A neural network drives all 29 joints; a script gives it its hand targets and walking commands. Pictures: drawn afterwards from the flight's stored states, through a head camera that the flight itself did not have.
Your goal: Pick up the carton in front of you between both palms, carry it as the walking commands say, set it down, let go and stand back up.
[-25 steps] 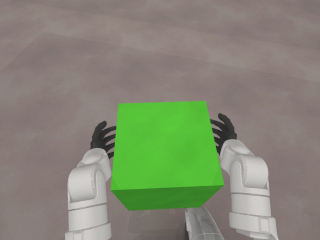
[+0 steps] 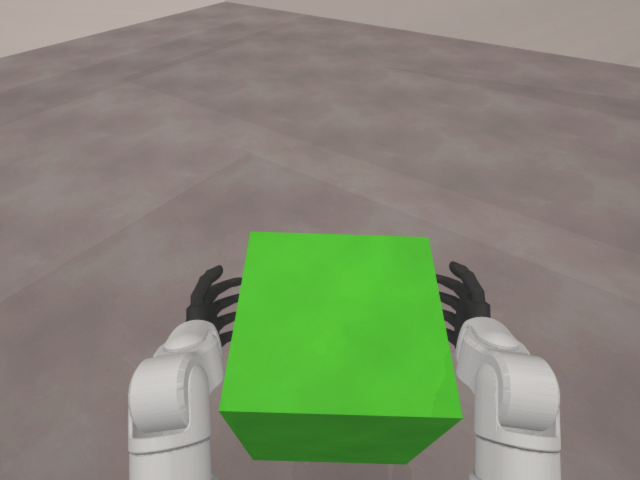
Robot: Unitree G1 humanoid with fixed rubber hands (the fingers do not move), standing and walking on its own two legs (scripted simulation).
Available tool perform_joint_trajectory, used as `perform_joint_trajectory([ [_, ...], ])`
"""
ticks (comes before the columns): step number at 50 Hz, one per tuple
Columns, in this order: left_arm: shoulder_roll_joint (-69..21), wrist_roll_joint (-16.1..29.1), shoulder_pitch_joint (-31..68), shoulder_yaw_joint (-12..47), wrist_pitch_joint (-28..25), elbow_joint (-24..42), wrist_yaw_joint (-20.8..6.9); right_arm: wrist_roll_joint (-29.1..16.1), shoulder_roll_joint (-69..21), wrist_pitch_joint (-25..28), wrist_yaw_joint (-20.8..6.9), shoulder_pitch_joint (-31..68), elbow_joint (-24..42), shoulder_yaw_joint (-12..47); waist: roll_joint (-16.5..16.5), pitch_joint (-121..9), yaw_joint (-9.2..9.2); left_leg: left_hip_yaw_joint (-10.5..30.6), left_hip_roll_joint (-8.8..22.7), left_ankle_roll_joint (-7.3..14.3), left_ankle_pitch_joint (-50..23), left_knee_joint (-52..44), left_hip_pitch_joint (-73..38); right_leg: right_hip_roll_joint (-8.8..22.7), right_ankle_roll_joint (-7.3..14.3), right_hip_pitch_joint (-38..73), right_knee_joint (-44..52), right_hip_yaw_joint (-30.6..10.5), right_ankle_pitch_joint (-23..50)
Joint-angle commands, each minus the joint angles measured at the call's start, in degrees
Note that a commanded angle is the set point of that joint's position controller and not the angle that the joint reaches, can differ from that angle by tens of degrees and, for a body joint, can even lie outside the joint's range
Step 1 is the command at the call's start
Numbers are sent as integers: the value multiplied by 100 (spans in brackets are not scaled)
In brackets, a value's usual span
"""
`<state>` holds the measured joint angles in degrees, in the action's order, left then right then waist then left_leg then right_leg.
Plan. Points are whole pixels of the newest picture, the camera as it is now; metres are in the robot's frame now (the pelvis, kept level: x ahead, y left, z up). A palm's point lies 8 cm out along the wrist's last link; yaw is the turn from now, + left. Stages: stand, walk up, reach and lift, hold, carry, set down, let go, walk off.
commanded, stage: carry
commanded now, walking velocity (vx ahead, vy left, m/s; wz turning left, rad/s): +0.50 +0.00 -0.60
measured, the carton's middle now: (334, 356) +0.29 +0.02 +0.04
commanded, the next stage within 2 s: none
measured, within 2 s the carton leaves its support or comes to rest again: neither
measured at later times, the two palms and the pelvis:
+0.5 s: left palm (340, 199) +0.59 +0.03 +0.07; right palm (518, 228) +0.52 -0.27 +0.07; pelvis +0.32 -0.07 -0.02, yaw -14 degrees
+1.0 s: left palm (415, 110) +0.92 -0.14 +0.09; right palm (553, 141) +0.76 -0.39 +0.10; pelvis +0.63 -0.14 -0.01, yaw -33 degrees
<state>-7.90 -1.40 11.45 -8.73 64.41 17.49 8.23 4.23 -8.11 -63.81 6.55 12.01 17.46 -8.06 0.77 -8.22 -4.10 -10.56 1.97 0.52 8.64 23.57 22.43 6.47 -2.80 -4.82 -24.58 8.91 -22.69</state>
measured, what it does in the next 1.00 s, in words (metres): walks ahead, turning right: right foot, then left foot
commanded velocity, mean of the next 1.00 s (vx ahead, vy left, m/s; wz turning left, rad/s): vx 0.50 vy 0.00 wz -0.43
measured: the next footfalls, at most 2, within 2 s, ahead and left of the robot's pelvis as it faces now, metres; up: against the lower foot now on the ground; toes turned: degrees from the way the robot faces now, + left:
right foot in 0.44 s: +0.43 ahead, -0.15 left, +0.00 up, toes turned -24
left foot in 0.94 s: +0.80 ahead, -0.11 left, +0.00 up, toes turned -22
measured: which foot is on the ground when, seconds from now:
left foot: down 0.00-0.42, up 0.44-0.92, down 0.94-1.00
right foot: down 0.00-0.00, up 0.02-0.42, down 0.44-0.98, up 1.00-1.00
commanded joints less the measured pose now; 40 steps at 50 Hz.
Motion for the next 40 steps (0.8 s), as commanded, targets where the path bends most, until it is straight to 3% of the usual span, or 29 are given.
perform_joint_trajectory([
  [1,-4189,1817,2606,4177,337,725,-1033,-1161,-4299,-299,-506,1610,125,3540,-960,-1450,519,2466,1808,556,1162,-860,-3535,-174,64,-2526,-2661,291,746],
  [2,-4228,1886,2715,4206,428,897,-1056,-1231,-4366,-335,-523,1692,175,3566,-1658,-1368,567,3746,2630,1161,946,-1156,-3891,-499,118,-3656,-3636,-75,-688],
  [3,-4392,1936,2688,4258,469,1035,-1096,-1369,-4591,-375,-579,1652,399,3654,-1234,-1195,558,3492,2612,1203,631,-1120,-3570,-48,308,-3855,-4214,-680,-701],
  [5,-4662,1856,2416,4278,492,1158,-1167,-1622,-5046,-409,-732,1745,784,3948,-316,-945,504,2402,2326,796,182,-1213,-2905,231,420,-3706,-4149,-864,-42],
  [7,-4891,1709,2053,4300,484,1104,-1178,-1820,-5233,-426,-841,1720,970,4142,-577,-801,481,1339,2041,409,-255,-1436,-2615,226,361,-3450,-3444,-694,547],
  [8,-4915,1625,1837,4286,473,1130,-1166,-1904,-5252,-437,-889,1600,1031,4211,-782,-750,487,1019,1956,351,-581,-1446,-2658,150,333,-3435,-3192,-568,720],
  [12,-4762,1367,1350,4225,464,1201,-1064,-2104,-4961,-479,-1018,1381,1209,4331,-891,-469,489,1,1692,297,-1282,-1338,-2854,-52,354,-3493,-2127,-154,1341],
  [16,-4539,1352,1396,4255,514,1393,-999,-2085,-4627,-519,-1034,1310,1260,4294,-1042,-13,493,-752,1561,126,-2103,-1213,-2684,-366,559,-2887,-988,395,1964],
  [19,-4361,1398,1366,4250,548,1320,-966,-1993,-4334,-564,-989,1245,1241,4186,-1423,-286,362,-1152,1564,-91,-4583,-11,-2827,-875,763,-1904,-943,765,2046],
  [20,-4320,1408,1364,4241,553,1285,-962,-1958,-4268,-580,-979,1191,1229,4147,-1545,-537,311,-1274,1483,-197,-5085,690,-2813,-1079,813,-1305,-793,917,1976],
  [21,-4335,1412,1412,4234,562,1262,-973,-1925,-4237,-587,-978,1184,1209,4142,-1255,-850,199,-1337,1325,-348,-4730,1862,-2386,-1226,890,-261,-245,871,2000],
  [22,-4361,1419,1341,4201,587,1203,-997,-1857,-4155,-586,-978,1347,1179,4115,-715,-884,26,-1008,1164,-466,-3020,3303,-1290,-884,977,680,-137,121,1609],
  [23,-4250,1429,1515,4180,579,1084,-1031,-1811,-4298,-619,-960,1136,1115,4149,1045,-1178,284,-524,378,-820,1115,5081,782,1051,2024,2030,181,-3115,1919],
  [24,-4379,1528,1323,4228,565,985,-1088,-1785,-4308,-606,-962,1093,1052,4095,980,-1324,195,571,34,-834,2137,5936,1517,1308,2406,2075,999,-4515,2299],
  [25,-4601,1643,1491,4348,529,1114,-1161,-1742,-4562,-557,-973,1093,995,4160,627,-1120,228,959,368,-634,1985,6117,1813,1331,2293,1842,948,-3923,2853],
  [26,-4888,1737,1561,4464,472,1110,-1230,-1730,-4823,-495,-996,1130,1003,4188,182,-1109,263,1111,628,-468,1658,5753,1675,1182,2060,1326,786,-3298,3179],
  [27,-5113,1803,1652,4541,404,1126,-1285,-1710,-5088,-421,-1018,1182,979,4233,-63,-1017,308,1185,749,-383,1460,5182,1455,973,1810,785,754,-2810,3243],
  [28,-5237,1838,1697,4585,342,1130,-1330,-1690,-5276,-344,-1028,1139,906,4259,-77,-1086,348,1221,868,-350,1257,4638,1083,760,1603,342,848,-2385,2747],
  [29,-5305,1845,1659,4601,288,1119,-1369,-1651,-5381,-269,-1028,1052,853,4284,34,-1111,366,1060,800,-346,1092,4295,876,610,1539,62,984,-2072,2397],
  [31,-5287,1802,1442,4596,200,1076,-1418,-1599,-5458,-153,-1013,900,826,4348,268,-992,351,856,701,-426,1095,3493,827,505,1594,-180,1268,-1871,2072],
  [33,-5195,1738,1240,4547,137,1090,-1429,-1611,-5434,-83,-990,850,905,4433,405,-800,328,741,664,-566,787,2753,1118,500,1651,-11,1453,-1935,2129],
  [36,-4991,1654,1052,4470,95,1257,-1395,-1717,-5303,-56,-959,881,1151,4575,438,-620,309,606,558,-681,118,1890,1475,316,1513,438,1337,-1843,2743],
  [40,-4534,1582,1015,4342,178,1613,-1265,-1896,-4897,-176,-897,1084,1600,4657,573,-504,279,512,364,-650,-316,1348,1467,205,1404,685,1052,-1811,3569],
])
